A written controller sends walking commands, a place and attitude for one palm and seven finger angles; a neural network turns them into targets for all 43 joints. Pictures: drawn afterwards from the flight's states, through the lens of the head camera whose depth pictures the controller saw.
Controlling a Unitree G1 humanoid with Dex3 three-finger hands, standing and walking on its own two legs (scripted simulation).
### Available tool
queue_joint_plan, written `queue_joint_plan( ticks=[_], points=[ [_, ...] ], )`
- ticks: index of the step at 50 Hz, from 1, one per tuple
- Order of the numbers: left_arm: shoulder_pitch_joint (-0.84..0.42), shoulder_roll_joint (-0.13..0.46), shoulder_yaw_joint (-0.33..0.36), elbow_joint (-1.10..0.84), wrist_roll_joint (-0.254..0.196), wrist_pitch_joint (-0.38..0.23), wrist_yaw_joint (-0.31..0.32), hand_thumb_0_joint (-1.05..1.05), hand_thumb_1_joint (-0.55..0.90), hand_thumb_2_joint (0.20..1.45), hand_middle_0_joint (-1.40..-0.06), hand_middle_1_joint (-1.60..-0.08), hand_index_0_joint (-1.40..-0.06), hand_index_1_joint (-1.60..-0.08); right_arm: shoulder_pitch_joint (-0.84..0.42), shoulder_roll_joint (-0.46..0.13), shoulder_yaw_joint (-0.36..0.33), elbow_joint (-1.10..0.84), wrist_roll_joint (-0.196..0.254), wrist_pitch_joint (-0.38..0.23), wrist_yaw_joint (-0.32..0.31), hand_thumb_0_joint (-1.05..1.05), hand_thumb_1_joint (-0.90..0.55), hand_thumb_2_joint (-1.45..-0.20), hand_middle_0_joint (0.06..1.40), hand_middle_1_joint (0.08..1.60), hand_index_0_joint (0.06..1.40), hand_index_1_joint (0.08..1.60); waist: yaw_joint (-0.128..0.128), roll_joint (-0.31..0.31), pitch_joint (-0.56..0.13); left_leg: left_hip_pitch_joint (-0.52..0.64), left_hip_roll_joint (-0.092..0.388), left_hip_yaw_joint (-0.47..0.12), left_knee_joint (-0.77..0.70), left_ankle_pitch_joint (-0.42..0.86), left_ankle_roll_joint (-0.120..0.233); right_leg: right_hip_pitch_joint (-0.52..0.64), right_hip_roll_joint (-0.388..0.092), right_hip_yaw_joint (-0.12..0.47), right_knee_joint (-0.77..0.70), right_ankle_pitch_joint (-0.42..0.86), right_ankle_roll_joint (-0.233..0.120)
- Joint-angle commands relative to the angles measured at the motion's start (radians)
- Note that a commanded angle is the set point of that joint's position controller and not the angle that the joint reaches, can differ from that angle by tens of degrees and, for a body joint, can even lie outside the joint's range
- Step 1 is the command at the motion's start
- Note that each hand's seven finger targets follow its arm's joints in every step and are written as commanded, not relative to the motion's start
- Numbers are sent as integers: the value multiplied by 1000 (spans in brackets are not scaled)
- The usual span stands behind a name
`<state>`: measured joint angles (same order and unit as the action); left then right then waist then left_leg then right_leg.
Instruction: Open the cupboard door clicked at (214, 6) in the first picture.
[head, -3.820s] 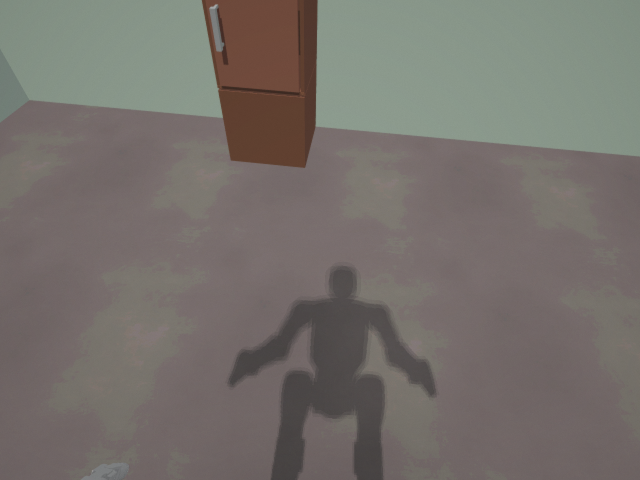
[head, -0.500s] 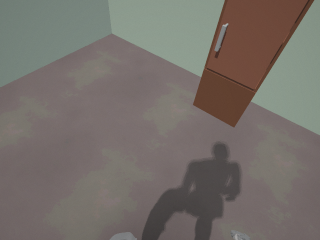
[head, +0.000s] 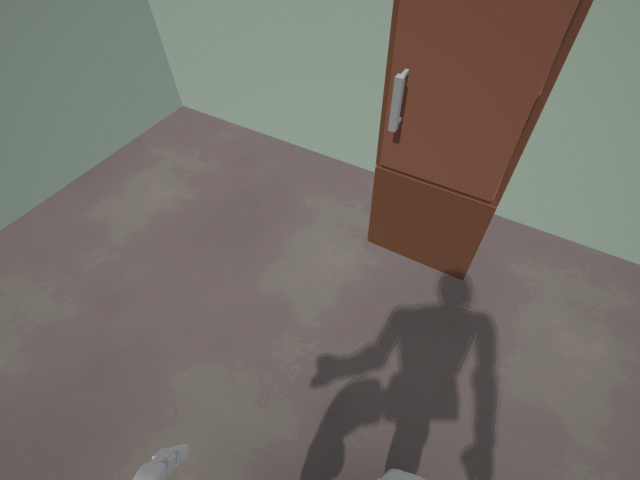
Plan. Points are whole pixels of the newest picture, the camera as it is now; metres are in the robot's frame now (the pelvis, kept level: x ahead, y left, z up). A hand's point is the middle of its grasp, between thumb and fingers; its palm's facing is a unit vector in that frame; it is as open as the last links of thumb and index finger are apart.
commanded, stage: walk to a spot facing it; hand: left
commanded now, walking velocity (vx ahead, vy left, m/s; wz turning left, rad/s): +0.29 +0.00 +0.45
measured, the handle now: (399, 100) +1.01 -0.20 -0.08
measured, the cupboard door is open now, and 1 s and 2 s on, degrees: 0 0 0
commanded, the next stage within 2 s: turn to face it in 0.18 s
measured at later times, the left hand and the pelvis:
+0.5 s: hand out of the picture +0.08 +0.21 -0.18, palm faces +0.21 -0.97 -0.14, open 7.4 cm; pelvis +0.16 +0.06 +0.00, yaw +5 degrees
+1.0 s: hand (191, 376) +0.29 +0.22 -0.13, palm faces -0.13 -0.95 -0.30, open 7.4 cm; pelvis +0.17 +0.02 +0.01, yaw -11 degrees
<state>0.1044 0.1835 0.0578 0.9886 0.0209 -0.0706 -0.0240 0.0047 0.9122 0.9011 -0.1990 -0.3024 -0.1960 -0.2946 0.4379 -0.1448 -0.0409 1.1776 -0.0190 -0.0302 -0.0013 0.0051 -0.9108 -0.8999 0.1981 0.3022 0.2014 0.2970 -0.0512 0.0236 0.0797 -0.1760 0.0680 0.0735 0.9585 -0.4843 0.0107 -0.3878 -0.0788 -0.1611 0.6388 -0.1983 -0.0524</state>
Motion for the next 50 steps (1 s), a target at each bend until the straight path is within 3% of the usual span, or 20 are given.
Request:
queue_joint_plan(
  ticks=[1, 4, 6, 14, 16, 18, 19, 20, 21, 22, 25, 27, 36, 39, 40, 41, 42, 43, 46, 50],
  points=[
    [218, 137, 23, 38, -3, -3, 31, 0, 900, 900, -200, -300, -200, -300, -116, -76, -26, -125, 0, -25, 3, 0, -900, -900, 200, 300, 200, 300, 100, -112, -42, -433, 82, -98, 342, 173, 11, 256, -330, 372, -435, -117, -77],
    [179, 79, 3, 42, 5, -15, 38, 0, 900, 900, -200, -300, -200, -300, -26, -33, -23, -89, -5, 10, 11, 0, -900, -900, 200, 300, 200, 300, 25, -134, -24, -364, 82, -71, 231, 235, -16, 150, -262, 152, -459, 16, -38],
    [188, 68, 7, 41, 6, -20, 40, 0, 900, 900, -200, -300, -200, -300, -45, -25, -26, -107, -8, 24, 18, 0, -900, -900, 200, 300, 200, 300, 17, -136, -5, -379, 86, -47, 166, 275, -33, 128, -250, 75, -474, 54, -36],
    [257, 137, 12, 58, 8, -10, 43, 0, 900, 900, -200, -300, -200, -300, -299, -48, -17, -235, -4, 18, 54, 0, -900, -900, 200, 300, 200, 300, 73, -135, 12, -369, 65, 39, -218, 295, -28, 279, -272, -31, -389, 228, -26],
    [283, 134, 6, 72, 8, -4, 48, 0, 900, 900, -200, -300, -200, -300, -280, -43, -10, -227, -3, 7, 44, 0, -900, -900, 200, 300, 200, 300, 73, -136, -9, -248, 42, 43, -298, 277, -10, 277, -274, -9, -328, 336, -32],
    [285, 121, -3, 89, -1, 6, 51, 0, 900, 900, -200, -300, -200, -300, -143, -77, -12, -174, -11, -6, 27, 0, -900, -900, 200, 300, 200, 300, 10, -81, -82, 6, 4, 74, -467, 420, -7, 239, -200, -48, -133, 410, 4],
    [318, 84, -12, 86, -8, 14, 49, 0, 900, 900, -200, -300, -200, -300, -44, -167, -28, -151, -16, -15, 14, 0, -900, -900, 200, 300, 200, 300, -13, 89, -186, 229, 124, -38, -492, 685, 19, 123, -116, -69, 61, 191, 51],
    [365, 37, -20, 78, -20, 22, 48, 0, 900, 900, -200, -300, -200, -300, 19, -271, -44, -138, -10, -15, -1, 0, -900, -900, 200, 300, 200, 300, -22, 319, -275, 365, 359, -266, -523, 1004, 129, -33, -1, -67, 292, -386, 90],
    [337, 48, -21, 63, -11, 29, 55, 0, 900, 900, -200, -300, -200, -300, 14, -279, -36, -140, -2, -6, -11, 0, -900, -900, 200, 300, 200, 300, -24, 228, -264, 298, 413, -245, -555, 1011, 179, -41, 11, 34, 435, -507, 74],
    [322, 30, -22, 73, -14, 41, 60, 0, 900, 900, -200, -300, -200, -300, -56, -267, -30, -151, -3, -13, -24, 0, -900, -900, 200, 300, 200, 300, -9, 279, -275, 257, 419, -246, -584, 895, 171, -78, -2, 97, 510, -468, 75],
    [248, 41, -1, 74, -4, 69, 36, 0, 900, 900, -200, -300, -200, -300, -240, -178, -11, -201, -5, -6, -26, 0, -900, -900, 200, 300, 200, 300, 36, 112, -61, -47, 335, -76, -655, 621, 124, -58, -46, 118, 510, -311, 84],
    [290, 25, 9, 68, -4, 93, 31, 0, 900, 900, -200, -300, -200, -300, -283, -177, -15, -211, -3, -1, -27, 0, -900, -900, 200, 300, 200, 300, 63, 132, -87, -66, 314, -5, -680, 506, 112, -40, -34, 100, 472, -261, 91],
    [189, 28, 40, -65, 4, 112, 17, 0, 900, 900, -200, -300, -200, -300, -303, -202, -64, -250, -9, 28, -18, 0, -900, -900, 200, 300, 200, 300, 47, 120, -93, -46, 359, 58, -659, 261, 113, 0, -9, 51, 177, -205, 93],
    [222, 52, 44, -80, 6, 104, 17, 0, 900, 900, -200, -300, -200, -300, -321, -213, -71, -268, -7, 41, -9, 0, -900, -900, 200, 300, 200, 300, 81, 99, -93, -108, 335, 107, -532, 210, 58, 120, 19, 27, 8, -93, 81],
    [256, 86, 49, -79, 8, 98, 21, 0, 900, 900, -200, -300, -200, -300, -329, -195, -67, -279, -5, 45, -7, 0, -900, -900, 200, 300, 200, 300, 106, 10, -89, -170, 288, 156, -403, 170, 11, 192, 5, 63, -113, -21, 63],
    [262, 199, 64, -92, 19, 83, 31, 0, 900, 900, -200, -300, -200, -300, -313, -128, -53, -312, 1, 52, -1, 0, -900, -900, 200, 300, 200, 300, 120, -308, -73, -361, 140, 230, -127, -47, -71, 258, -206, 417, -312, 74, -25],
    [288, 270, 71, -98, 6, 82, 41, 0, 900, 900, -200, -300, -200, -300, -373, -111, -39, -361, 1, 59, -1, 0, -900, -900, 200, 300, 200, 300, 154, -350, -63, -449, 55, 84, 77, -162, -82, 203, -350, 601, -388, 236, -133],
    [261, 280, 75, -109, 3, 82, 49, 0, 900, 900, -200, -300, -200, -300, -382, -132, -42, -364, 4, 68, -6, 0, -900, -900, 200, 300, 200, 300, 139, -320, -82, -443, 54, -21, 177, -113, -72, 165, -323, 613, -398, 131, -154],
    [85, 209, 56, -156, -1, 83, 44, 0, 900, 900, -200, -300, -200, -300, -306, -163, -50, -315, -4, 67, -4, 0, -900, -900, 200, 300, 200, 300, 55, -150, -104, -417, 63, -60, 202, 120, -87, 178, -180, 414, -351, 61, -95],
    [105, 215, 55, -143, -4, 79, 36, 0, 900, 900, -200, -300, -200, -300, -281, -168, -41, -307, -4, 67, -12, 0, -900, -900, 200, 300, 200, 300, 69, -128, -139, -370, 35, -48, 88, 125, -107, 241, -149, 397, -319, 192, -99]
  ],
)
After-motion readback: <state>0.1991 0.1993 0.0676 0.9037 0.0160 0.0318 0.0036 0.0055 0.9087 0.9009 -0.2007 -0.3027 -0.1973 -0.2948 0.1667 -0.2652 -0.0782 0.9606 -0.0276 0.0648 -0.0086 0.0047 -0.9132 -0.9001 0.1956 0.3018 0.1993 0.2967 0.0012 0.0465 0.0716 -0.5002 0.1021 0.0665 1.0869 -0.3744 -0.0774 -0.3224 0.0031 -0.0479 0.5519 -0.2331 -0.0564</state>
